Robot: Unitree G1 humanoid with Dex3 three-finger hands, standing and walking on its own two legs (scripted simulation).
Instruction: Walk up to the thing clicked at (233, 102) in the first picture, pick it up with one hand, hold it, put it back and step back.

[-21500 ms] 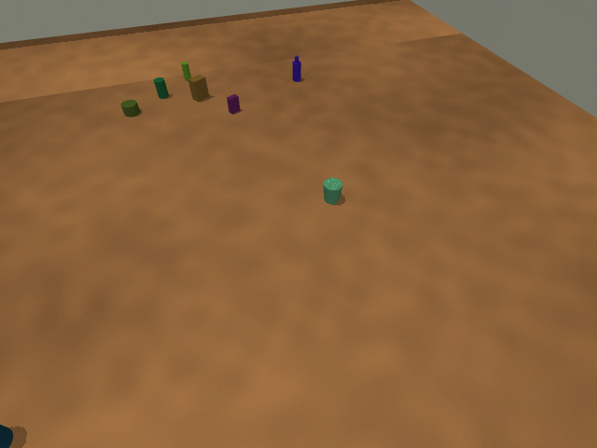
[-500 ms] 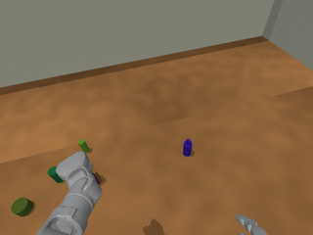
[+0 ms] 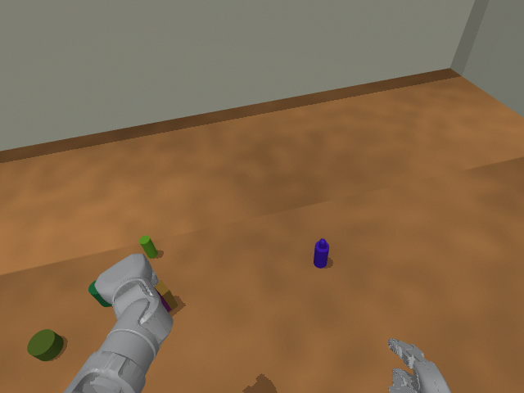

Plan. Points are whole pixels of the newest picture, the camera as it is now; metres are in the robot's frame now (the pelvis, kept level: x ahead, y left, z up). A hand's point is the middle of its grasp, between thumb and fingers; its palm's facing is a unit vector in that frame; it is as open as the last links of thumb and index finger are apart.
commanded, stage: hold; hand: left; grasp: from above
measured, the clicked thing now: (144, 304) +0.31 +0.24 -0.07
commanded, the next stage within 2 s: crouch in 0.40 s
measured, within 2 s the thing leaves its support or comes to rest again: neither
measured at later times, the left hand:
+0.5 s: hand (144, 300) +0.30 +0.23 -0.03, palm faces -0.32 -0.31 -0.89, open 7.0 cm
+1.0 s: hand (161, 326) +0.30 +0.23 -0.16, palm faces -0.39 -0.23 -0.89, open 6.8 cm
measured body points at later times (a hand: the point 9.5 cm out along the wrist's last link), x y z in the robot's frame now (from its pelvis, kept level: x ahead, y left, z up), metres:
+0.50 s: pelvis +0.00 +0.00 +0.00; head +0.00 -0.02 +0.45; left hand +0.31 +0.24 +0.02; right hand +0.16 -0.23 -0.11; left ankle +0.01 +0.14 -0.73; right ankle +0.00 -0.13 -0.73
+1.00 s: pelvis -0.02 +0.00 -0.05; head +0.06 +0.02 +0.39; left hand +0.32 +0.24 -0.11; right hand +0.08 -0.26 -0.16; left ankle +0.01 +0.14 -0.73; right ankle +0.00 -0.13 -0.73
